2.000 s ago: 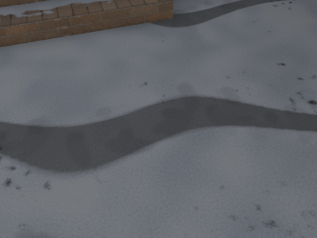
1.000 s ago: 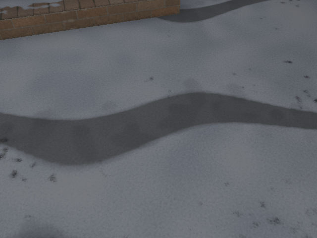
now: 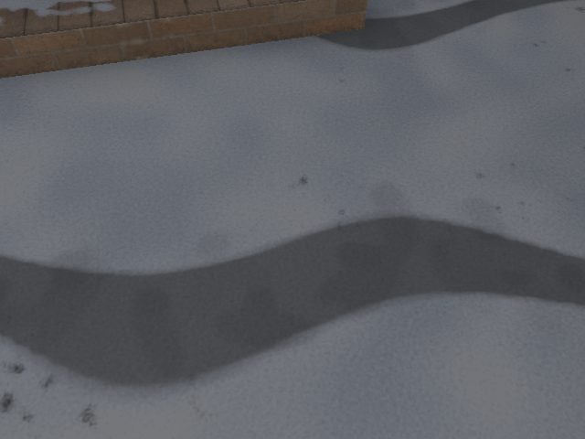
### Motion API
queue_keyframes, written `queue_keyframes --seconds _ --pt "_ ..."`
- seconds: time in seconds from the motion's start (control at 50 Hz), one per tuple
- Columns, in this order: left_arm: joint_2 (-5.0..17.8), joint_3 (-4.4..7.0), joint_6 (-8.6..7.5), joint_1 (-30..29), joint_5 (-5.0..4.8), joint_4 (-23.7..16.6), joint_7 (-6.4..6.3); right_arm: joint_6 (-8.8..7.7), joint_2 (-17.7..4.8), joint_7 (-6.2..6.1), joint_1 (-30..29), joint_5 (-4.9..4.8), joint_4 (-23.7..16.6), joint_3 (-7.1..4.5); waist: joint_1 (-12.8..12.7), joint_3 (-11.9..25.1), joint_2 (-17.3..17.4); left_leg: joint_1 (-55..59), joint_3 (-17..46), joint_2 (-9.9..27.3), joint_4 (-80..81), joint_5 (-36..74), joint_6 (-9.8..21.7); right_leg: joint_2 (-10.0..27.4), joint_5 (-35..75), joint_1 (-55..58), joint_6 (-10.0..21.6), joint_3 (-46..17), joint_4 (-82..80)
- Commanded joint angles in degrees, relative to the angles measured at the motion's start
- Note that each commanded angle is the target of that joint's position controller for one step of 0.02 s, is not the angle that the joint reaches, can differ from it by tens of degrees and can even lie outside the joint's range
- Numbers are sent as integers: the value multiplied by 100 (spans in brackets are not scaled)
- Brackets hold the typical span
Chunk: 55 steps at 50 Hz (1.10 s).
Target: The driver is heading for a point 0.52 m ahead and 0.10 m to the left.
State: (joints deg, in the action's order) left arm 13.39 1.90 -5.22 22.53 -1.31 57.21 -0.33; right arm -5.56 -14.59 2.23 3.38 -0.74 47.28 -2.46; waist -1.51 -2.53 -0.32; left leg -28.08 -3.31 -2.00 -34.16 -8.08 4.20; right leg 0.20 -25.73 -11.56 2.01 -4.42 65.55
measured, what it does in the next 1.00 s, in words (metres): walks ahead: right foot, then left foot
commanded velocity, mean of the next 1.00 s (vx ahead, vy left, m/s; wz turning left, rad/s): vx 0.40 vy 0.00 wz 0.16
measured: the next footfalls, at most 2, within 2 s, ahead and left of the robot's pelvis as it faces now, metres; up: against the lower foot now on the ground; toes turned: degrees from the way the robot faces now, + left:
right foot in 0.48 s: +0.44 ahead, -0.16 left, +0.00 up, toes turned +1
left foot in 0.92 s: +0.61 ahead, +0.10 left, +0.00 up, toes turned +12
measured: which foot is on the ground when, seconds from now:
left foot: down 0.00-0.50, up 0.52-0.90, down 0.92-1.00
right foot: up 0.00-0.46, down 0.48-0.94, up 0.96-1.00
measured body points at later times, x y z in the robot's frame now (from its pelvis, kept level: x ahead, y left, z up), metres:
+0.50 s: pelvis +0.28 -0.05 +0.01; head +0.31 -0.05 +0.45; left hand +0.49 +0.19 -0.08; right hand +0.24 -0.32 -0.14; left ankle +0.11 +0.08 -0.71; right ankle +0.40 -0.16 -0.72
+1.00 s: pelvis +0.49 -0.02 +0.01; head +0.52 +0.00 +0.46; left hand +0.48 +0.26 -0.14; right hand +0.71 -0.22 -0.10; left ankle +0.57 +0.09 -0.72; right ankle +0.40 -0.16 -0.68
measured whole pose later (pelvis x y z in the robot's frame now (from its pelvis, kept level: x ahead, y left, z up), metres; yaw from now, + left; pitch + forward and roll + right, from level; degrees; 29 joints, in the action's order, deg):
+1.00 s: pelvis +0.49 -0.02 +0.01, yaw +11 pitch +2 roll -1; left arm 15.1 2.6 -3.4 13.0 -0.3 56.0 -0.5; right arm -2.5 -12.9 0.6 4.4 1.1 46.0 -2.3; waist -2.2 -2.2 -0.2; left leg -26.5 -1.0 -0.2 -30.6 -6.2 3.0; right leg 1.5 -31.2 -13.3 -1.7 3.9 46.8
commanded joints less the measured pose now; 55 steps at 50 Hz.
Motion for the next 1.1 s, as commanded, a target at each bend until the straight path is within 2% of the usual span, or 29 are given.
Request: queue_keyframes --seconds 0.02,0.04,0.08,0.14,0.26,0.34,0.42,0.46,0.48,0.5,0.52,0.54,0.56,0.58,0.6,0.62,0.66,0.7,0.76,0.8,0.88,0.92,0.94,0.96,0.98,1.0,1.02,1.04,1.1 --pt "667 161 -204 -330 -24 -594 -54 -98 -610 13 605 98 -13 -149 284 606 71 2095 2650 1734 2197 -516 912 625 978 -2406 187 -108 1004" --pt "570 172 -124 -164 6 -596 -71 -133 -488 24 494 174 26 -110 54 601 269 1665 2279 1541 2344 -338 872 805 1165 -2044 210 -176 809" --pt "406 166 14 -32 6 -590 -93 -158 -403 33 557 128 150 -84 -90 461 443 1275 1841 1376 2627 -314 964 887 1195 -1922 177 -109 448" --pt "490 195 96 -649 90 -823 -129 -163 -657 -71 883 112 306 -131 -25 105 287 1168 1564 1399 2912 -229 1068 1003 1731 -2563 -27 -25 -283" --pt "400 162 3 -1859 107 -1161 -42 -50 -806 -230 1565 24 499 -137 380 -8 222 1842 986 1237 2874 376 804 781 3278 -2898 -204 229 -2329" --pt "362 95 -45 -2584 42 -1396 85 41 -848 -238 2015 -20 676 -142 667 -184 240 2386 936 1350 2638 419 776 583 3177 -2805 -225 368 -3144" --pt "563 125 -173 -2634 14 -1555 217 175 -964 -274 2070 -52 703 -203 491 -152 420 2815 1302 1610 2042 726 690 372 2390 -2291 -75 312 -3761" --pt "872 276 -228 -1731 32 -1327 194 215 -1000 -277 1836 -49 617 -212 -49 344 521 2677 1216 1378 1108 1941 509 114 2121 -896 110 513 -4029" --pt "1233 420 -254 -648 91 -1060 140 200 -779 -268 1756 13 508 -130 -493 1145 380 1971 962 1020 -215 1904 314 495 2288 771 381 194 -3743" --pt "1851 576 -223 270 210 -929 84 108 -189 -240 2147 68 311 31 -557 2205 -773 -119 445 212 -2466 13 -106 2004 2055 3225 1044 -1770 -3718" --pt "1583 510 -166 460 187 -841 97 -6 -123 -225 2398 -78 361 63 -513 2801 -1702 -1230 921 -116 -3689 -2496 -206 2615 1230 3758 1496 -3627 -4557" --pt "1109 370 -157 47 159 -942 80 -45 -762 -235 1992 -227 320 -114 -525 1938 -1067 -1700 1203 246 -4195 -2197 -157 2394 890 3062 1205 -2962 -4712" --pt "871 294 -150 -407 137 -1034 63 -35 -820 -253 1588 -234 205 -149 -395 1314 -766 -1752 1013 549 -4160 -1654 -121 2196 1054 2231 970 -2075 -4825" --pt "686 233 -156 -809 137 -1045 80 12 -735 -281 1400 -176 174 -166 -222 857 -461 -1515 943 745 -3867 -1218 -145 1940 1361 1412 854 -1467 -5090" --pt "539 194 -178 -1050 163 -1043 93 95 -660 -294 1409 -129 173 -215 -38 570 -560 -1258 973 910 -3569 -914 -151 1718 1568 870 753 -954 -5327" --pt "508 194 -191 -1173 197 -1012 102 182 -522 -279 1517 -131 171 -215 97 436 -649 -971 954 979 -3455 -728 -165 1596 1721 500 704 -598 -5515" --pt "581 222 -230 -1181 249 -899 109 302 -308 -295 1570 -105 138 -208 253 219 -476 -776 904 872 -3262 -622 -244 1493 3372 94 817 -3 -5570" --pt "713 261 -225 -1134 263 -782 62 333 -246 -317 1464 -22 20 -205 357 155 -358 -817 881 743 -2643 -329 -340 1437 4714 35 887 475 -5478" --pt "803 259 -138 -1200 203 -711 -40 289 -59 -223 937 67 -146 -102 263 205 -403 -258 481 652 -1055 701 -365 1127 4976 -112 785 1105 -5428" --pt "921 272 -83 -976 149 -581 -77 281 -61 -147 558 85 -252 -68 102 318 -367 -16 338 562 -486 1028 -372 1195 4984 145 808 1086 -5318" --pt "1104 331 56 -952 -8 -396 -89 272 -381 -83 369 121 -410 -131 175 438 -482 191 373 462 170 616 -118 1467 4893 795 671 837 -4633" --pt "1007 310 111 -840 -10 -317 -89 247 -701 -125 899 179 -211 -271 419 746 -204 1238 220 232 943 1620 118 1053 4677 770 345 956 -3654" --pt "832 242 92 -615 147 -346 -87 242 -1158 -193 1302 223 -155 -391 448 1255 374 2365 886 925 626 4349 360 648 3462 175 20 1206 -2636" --pt "262 28 76 97 253 -264 -17 295 -1189 -247 1425 312 -131 -336 186 1994 1454 3982 2323 2225 400 5732 1469 69 -156 -1265 -345 1039 -1062" --pt "393 47 147 27 150 -165 21 324 -673 -217 1426 187 -108 -191 276 2411 1203 3754 2748 2422 719 4840 1747 97 -1543 -1375 -457 306 -434" --pt "684 125 230 -390 11 -274 17 323 -561 -180 1140 122 -140 -149 301 1915 894 3222 2439 2130 966 3724 1535 244 -1484 -1613 -458 162 -216" --pt "671 138 324 -703 -7 -327 -55 313 -544 -179 789 118 -172 -142 222 1485 576 2717 2216 1919 1138 2725 1270 363 -1259 -1800 -447 187 -324" --pt "710 168 418 -875 60 -341 -135 317 -533 -194 447 126 -223 -132 144 1122 441 2107 2040 1793 1376 1992 1099 447 -990 -1738 -481 178 -626" --pt "568 161 586 -719 104 -225 -271 388 -579 -286 17 235 -237 -170 -84 936 780 1028 1619 1449 1802 737 885 368 -311 -808 -522 346 -1598"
